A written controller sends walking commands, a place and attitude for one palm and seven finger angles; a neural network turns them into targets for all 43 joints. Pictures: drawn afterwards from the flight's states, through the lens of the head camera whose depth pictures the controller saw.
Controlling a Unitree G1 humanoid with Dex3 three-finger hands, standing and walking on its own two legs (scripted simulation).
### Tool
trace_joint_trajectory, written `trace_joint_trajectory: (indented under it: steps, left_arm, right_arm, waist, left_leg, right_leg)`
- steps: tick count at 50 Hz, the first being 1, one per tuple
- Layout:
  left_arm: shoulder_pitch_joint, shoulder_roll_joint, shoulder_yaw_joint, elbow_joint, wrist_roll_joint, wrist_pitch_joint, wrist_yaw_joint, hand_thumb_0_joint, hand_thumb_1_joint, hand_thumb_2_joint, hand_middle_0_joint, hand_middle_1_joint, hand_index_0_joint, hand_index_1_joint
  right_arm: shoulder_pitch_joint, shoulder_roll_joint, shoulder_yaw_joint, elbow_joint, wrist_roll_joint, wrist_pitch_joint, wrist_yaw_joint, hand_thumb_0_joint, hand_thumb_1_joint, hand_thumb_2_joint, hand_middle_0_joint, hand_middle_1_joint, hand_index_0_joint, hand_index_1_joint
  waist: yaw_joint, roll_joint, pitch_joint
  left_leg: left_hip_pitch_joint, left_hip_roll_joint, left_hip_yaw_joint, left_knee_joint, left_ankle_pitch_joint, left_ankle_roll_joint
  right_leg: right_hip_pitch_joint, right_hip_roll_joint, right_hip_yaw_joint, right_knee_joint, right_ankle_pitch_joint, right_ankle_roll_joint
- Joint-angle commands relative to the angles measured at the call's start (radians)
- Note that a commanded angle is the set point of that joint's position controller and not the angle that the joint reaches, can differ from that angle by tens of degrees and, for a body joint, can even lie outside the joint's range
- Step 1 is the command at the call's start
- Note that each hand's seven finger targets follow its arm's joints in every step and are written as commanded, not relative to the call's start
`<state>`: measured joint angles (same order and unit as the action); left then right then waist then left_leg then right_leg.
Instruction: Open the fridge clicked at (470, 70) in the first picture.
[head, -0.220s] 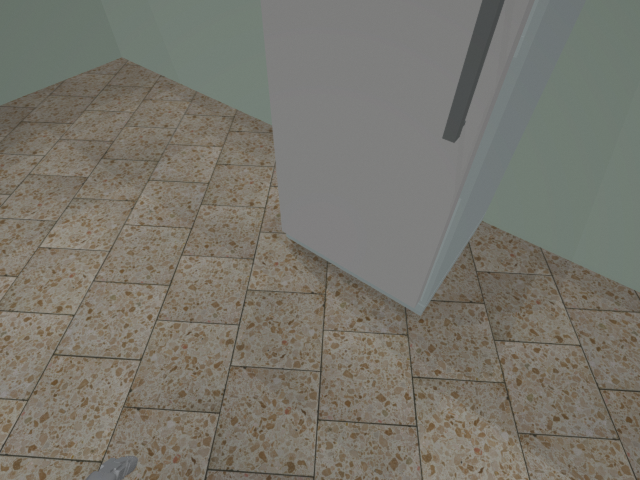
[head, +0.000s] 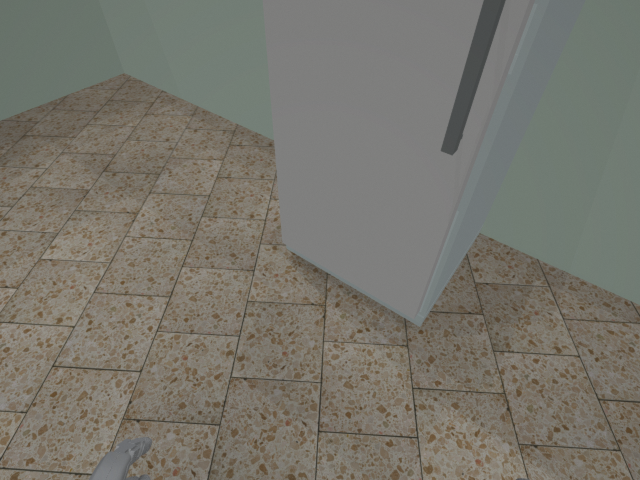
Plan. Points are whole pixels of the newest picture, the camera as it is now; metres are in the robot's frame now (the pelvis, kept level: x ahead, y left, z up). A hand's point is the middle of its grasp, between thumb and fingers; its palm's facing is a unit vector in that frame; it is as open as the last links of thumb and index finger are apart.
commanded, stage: stand and wait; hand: right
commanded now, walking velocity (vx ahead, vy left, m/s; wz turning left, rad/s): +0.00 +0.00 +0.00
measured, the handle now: (475, 75) +0.76 -0.24 +0.17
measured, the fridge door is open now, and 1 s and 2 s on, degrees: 0 0 0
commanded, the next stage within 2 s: look at it before walking up in 0.80 s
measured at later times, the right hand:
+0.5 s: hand out of the picture +0.05 -0.23 -0.15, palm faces -0.02 +0.94 -0.35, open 7.4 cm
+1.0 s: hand out of the picture +0.05 -0.22 -0.15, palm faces -0.03 +0.94 -0.33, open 7.4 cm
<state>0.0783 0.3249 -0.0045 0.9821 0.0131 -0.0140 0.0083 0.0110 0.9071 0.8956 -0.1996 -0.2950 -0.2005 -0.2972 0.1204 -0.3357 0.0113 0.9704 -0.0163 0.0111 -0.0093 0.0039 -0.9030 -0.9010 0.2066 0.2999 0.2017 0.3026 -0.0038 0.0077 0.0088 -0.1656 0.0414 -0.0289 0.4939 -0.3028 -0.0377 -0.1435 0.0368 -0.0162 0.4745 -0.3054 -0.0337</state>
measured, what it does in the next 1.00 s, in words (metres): stands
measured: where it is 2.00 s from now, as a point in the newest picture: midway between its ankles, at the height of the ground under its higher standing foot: outside the picture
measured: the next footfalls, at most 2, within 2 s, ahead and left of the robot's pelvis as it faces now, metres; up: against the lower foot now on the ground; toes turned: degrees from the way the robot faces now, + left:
none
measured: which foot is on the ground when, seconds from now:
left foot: down 0.00-1.00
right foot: down 0.00-1.00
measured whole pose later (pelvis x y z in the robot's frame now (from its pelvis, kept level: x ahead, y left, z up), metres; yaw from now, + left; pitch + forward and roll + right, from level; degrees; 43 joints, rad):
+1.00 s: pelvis -0.03 +0.03 +0.01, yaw +0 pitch -2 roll +0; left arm 0.13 0.33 0.00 1.12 0.01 -0.01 0.00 0.01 0.91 0.90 -0.20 -0.29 -0.20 -0.30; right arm 0.13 -0.34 0.00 1.08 -0.02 -0.01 0.00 0.00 -0.90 -0.90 0.21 0.30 0.20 0.30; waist 0.00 0.01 0.03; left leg -0.16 0.00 -0.01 0.39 -0.20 0.00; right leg -0.14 0.00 0.00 0.37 -0.21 0.01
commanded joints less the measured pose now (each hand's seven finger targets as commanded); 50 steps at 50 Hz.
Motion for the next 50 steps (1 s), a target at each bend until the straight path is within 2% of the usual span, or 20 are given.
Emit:
trace_joint_trajectory:
  steps: [1, 6, 14, 26, 31, 32, 39, 46, 50]
  left_arm:
    - [-0.039, 0.212, 0.055, -0.055, 0.002, -0.021, 0.010, 0.000, 0.900, 0.900, -0.200, -0.300, -0.200, -0.300]
    - [-0.044, 0.210, 0.053, -0.035, 0.001, -0.021, 0.010, 0.000, 0.900, 0.900, -0.200, -0.300, -0.200, -0.300]
    - [-0.030, 0.210, 0.049, 0.000, -0.004, -0.019, 0.009, 0.000, 0.900, 0.900, -0.200, -0.300, -0.200, -0.300]
    - [-0.008, 0.210, 0.042, 0.055, -0.003, -0.017, 0.006, 0.000, 0.900, 0.900, -0.200, -0.300, -0.200, -0.300]
    - [0.005, 0.209, 0.042, 0.064, -0.002, -0.016, 0.004, 0.000, 0.900, 0.900, -0.200, -0.300, -0.200, -0.300]
    - [0.002, 0.210, 0.042, 0.067, -0.002, -0.017, 0.004, 0.000, 0.900, 0.900, -0.200, -0.300, -0.200, -0.300]
    - [0.004, 0.210, 0.043, 0.071, -0.004, -0.019, 0.004, 0.000, 0.900, 0.900, -0.200, -0.300, -0.200, -0.300]
    - [0.003, 0.207, 0.041, 0.074, -0.003, -0.019, 0.004, 0.000, 0.900, 0.900, -0.200, -0.300, -0.200, -0.300]
    - [-0.001, 0.211, 0.043, 0.073, -0.003, -0.020, 0.005, 0.000, 0.900, 0.900, -0.200, -0.300, -0.200, -0.300]
  right_arm:
    - [-0.037, -0.205, -0.050, -0.059, 0.002, -0.027, -0.010, 0.000, -0.900, -0.900, 0.200, 0.300, 0.200, 0.300]
    - [-0.039, -0.204, -0.049, -0.041, 0.002, -0.028, -0.007, 0.000, -0.900, -0.900, 0.200, 0.300, 0.200, 0.300]
    - [-0.030, -0.206, -0.050, -0.010, 0.005, -0.034, -0.005, 0.000, -0.900, -0.900, 0.200, 0.300, 0.200, 0.300]
    - [-0.033, -0.207, -0.046, 0.037, 0.006, -0.035, -0.002, 0.000, -0.900, -0.900, 0.200, 0.300, 0.200, 0.300]
    - [-0.035, -0.210, -0.047, 0.041, 0.005, -0.039, -0.002, 0.000, -0.900, -0.900, 0.200, 0.300, 0.200, 0.300]
    - [-0.034, -0.206, -0.047, 0.041, 0.006, -0.039, -0.002, 0.000, -0.900, -0.900, 0.200, 0.300, 0.200, 0.300]
    - [-0.032, -0.207, -0.048, 0.044, 0.004, -0.040, -0.002, 0.000, -0.900, -0.900, 0.200, 0.300, 0.200, 0.300]
    - [-0.037, -0.206, -0.048, 0.046, 0.004, -0.040, -0.001, 0.000, -0.900, -0.900, 0.200, 0.300, 0.200, 0.300]
    - [-0.033, -0.205, -0.048, 0.048, 0.004, -0.041, -0.001, 0.000, -0.900, -0.900, 0.200, 0.300, 0.200, 0.300]
  waist:
    - [0.004, -0.004, -0.063]
    - [0.004, -0.017, -0.047]
    - [0.002, 0.001, -0.059]
    - [0.002, -0.001, -0.009]
    - [0.006, 0.026, -0.017]
    - [0.006, 0.011, -0.018]
    - [0.003, 0.006, -0.027]
    - [0.003, 0.000, -0.005]
    - [0.003, -0.007, -0.030]
  left_leg:
    - [0.029, 0.070, -0.048, -0.055, 0.343, 0.065]
    - [0.022, 0.069, -0.059, -0.082, 0.305, 0.064]
    - [0.035, 0.075, -0.072, -0.118, 0.291, 0.067]
    - [0.000, 0.076, -0.098, -0.177, 0.144, 0.069]
    - [-0.006, 0.078, -0.108, -0.191, 0.125, 0.071]
    - [-0.009, 0.077, -0.106, -0.191, 0.128, 0.071]
    - [0.003, 0.073, -0.101, -0.185, 0.153, 0.069]
    - [-0.009, 0.076, -0.104, -0.198, 0.123, 0.068]
    - [0.003, 0.076, -0.097, -0.187, 0.172, 0.067]
  right_leg:
    - [0.018, -0.140, 0.091, -0.086, 0.376, -0.011]
    - [0.017, -0.139, 0.093, -0.109, 0.320, -0.008]
    - [0.028, -0.144, 0.095, -0.120, 0.273, -0.002]
    - [-0.001, -0.142, 0.106, -0.166, 0.151, 0.006]
    - [0.003, -0.141, 0.105, -0.159, 0.153, 0.010]
    - [0.007, -0.143, 0.104, -0.161, 0.154, 0.010]
    - [0.004, -0.148, 0.108, -0.163, 0.172, 0.011]
    - [-0.009, -0.144, 0.113, -0.167, 0.157, 0.011]
    - [0.011, -0.150, 0.111, -0.161, 0.190, 0.010]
